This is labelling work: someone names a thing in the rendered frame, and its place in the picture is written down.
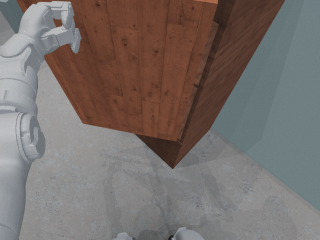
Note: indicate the left robot upper arm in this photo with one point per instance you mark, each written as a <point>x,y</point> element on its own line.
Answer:
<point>21,143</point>

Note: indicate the cupboard door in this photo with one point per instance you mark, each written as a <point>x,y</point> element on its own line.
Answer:
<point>137,62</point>

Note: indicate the handle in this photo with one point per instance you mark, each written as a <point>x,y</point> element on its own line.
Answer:
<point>12,13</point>

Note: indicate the robot left hand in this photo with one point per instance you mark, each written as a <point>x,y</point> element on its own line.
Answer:
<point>37,22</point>

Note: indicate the left robot shin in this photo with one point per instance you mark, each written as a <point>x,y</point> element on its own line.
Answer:
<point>122,234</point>

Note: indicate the left robot forearm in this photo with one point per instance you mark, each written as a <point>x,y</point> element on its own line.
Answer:
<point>20,60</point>

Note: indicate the robot right thigh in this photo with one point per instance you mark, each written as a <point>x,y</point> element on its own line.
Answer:
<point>187,235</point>

